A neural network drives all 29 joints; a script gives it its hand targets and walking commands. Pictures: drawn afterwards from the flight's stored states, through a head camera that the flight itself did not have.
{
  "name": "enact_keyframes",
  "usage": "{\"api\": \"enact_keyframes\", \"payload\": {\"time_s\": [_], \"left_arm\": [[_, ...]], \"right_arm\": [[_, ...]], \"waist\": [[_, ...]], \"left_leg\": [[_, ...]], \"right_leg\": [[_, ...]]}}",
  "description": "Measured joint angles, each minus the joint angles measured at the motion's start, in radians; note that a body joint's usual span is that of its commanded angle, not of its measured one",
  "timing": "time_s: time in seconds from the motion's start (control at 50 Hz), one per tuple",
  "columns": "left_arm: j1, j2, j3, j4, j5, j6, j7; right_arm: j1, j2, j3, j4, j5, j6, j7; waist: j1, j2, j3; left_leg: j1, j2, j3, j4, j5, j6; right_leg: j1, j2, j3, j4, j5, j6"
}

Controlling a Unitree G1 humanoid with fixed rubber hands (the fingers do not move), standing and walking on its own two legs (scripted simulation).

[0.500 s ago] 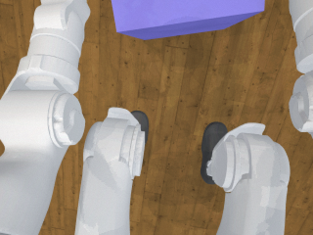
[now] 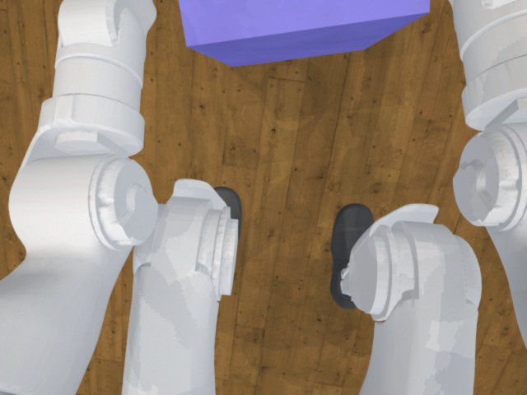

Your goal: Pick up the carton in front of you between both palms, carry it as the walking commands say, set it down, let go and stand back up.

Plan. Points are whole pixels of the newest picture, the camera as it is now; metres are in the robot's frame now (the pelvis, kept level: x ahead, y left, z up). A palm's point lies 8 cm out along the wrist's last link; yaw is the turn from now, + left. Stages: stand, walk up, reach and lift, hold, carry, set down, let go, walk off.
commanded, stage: reach and lift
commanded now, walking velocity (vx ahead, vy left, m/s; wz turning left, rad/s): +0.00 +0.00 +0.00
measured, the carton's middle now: out of the picture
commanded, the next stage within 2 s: none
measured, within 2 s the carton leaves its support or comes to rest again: leaves its support in 0.14 s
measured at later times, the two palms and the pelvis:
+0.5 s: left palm out of the picture +0.50 +0.17 +0.01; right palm out of the picture +0.52 -0.13 +0.01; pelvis -0.01 +0.01 +0.08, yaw -2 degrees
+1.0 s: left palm out of the picture +0.48 +0.16 +0.15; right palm out of the picture +0.49 -0.14 +0.15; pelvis +0.02 +0.01 +0.19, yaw -2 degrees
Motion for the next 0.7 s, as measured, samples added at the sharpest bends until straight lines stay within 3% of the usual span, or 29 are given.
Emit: {"api": "enact_keyframes", "payload": {"time_s": [0.12,0.18,0.2,0.3,0.44,0.52,0.6,0.7], "left_arm": [[0.076,-0.010,-0.042,-0.083,-0.060,0.055,0.041],[0.129,-0.042,-0.064,-0.172,-0.088,0.092,0.156],[0.147,-0.056,-0.050,-0.206,-0.087,0.102,0.161],[0.298,-0.113,0.022,-0.297,-0.032,0.131,0.120],[0.360,-0.177,0.142,-0.224,0.152,0.153,0.047],[0.347,-0.206,0.195,-0.226,0.236,0.161,0.025],[0.334,-0.220,0.223,-0.250,0.277,0.180,0.011],[0.358,-0.226,0.209,-0.322,0.270,0.219,0.000]], "right_arm": [[0.090,0.028,0.034,-0.100,0.033,0.042,-0.051],[0.157,0.055,0.052,-0.185,0.053,0.072,-0.094],[0.176,0.063,0.043,-0.214,0.051,0.083,-0.102],[0.299,0.158,-0.050,-0.300,-0.018,0.132,-0.101],[0.378,0.261,-0.250,-0.243,-0.210,0.156,-0.048],[0.388,0.279,-0.316,-0.258,-0.270,0.165,-0.023],[0.384,0.294,-0.351,-0.286,-0.303,0.181,-0.011],[0.407,0.321,-0.354,-0.354,-0.315,0.211,-0.005]], "waist": [[-0.005,0.016,-0.075],[-0.004,0.019,-0.110],[-0.002,0.020,-0.113],[-0.015,0.022,-0.298],[-0.032,0.009,-0.510],[-0.033,0.003,-0.532],[-0.030,-0.006,-0.533],[-0.032,-0.011,-0.542]], "left_leg": [[-0.031,-0.011,-0.008,0.004,-0.010,-0.004],[-0.021,-0.025,-0.019,-0.006,-0.006,-0.012],[-0.008,-0.030,-0.024,-0.013,-0.002,-0.015],[-0.006,-0.049,-0.043,-0.093,0.004,-0.028],[0.043,-0.031,-0.039,-0.241,0.063,-0.013],[0.083,-0.024,-0.034,-0.328,0.111,-0.005],[0.113,-0.022,-0.031,-0.393,0.144,0.000],[0.147,-0.026,-0.034,-0.455,0.165,-0.003]], "right_leg": [[-0.024,-0.007,-0.006,0.004,-0.018,-0.004],[-0.011,-0.003,-0.006,-0.010,-0.021,-0.001],[0.004,0.001,-0.005,-0.018,-0.020,0.002],[0.004,0.007,-0.002,-0.101,0.001,0.012],[0.054,0.018,0.006,-0.261,0.071,0.018],[0.092,0.021,0.013,-0.349,0.121,0.020],[0.120,0.024,0.019,-0.413,0.156,0.020],[0.156,0.019,0.019,-0.473,0.174,0.022]]}}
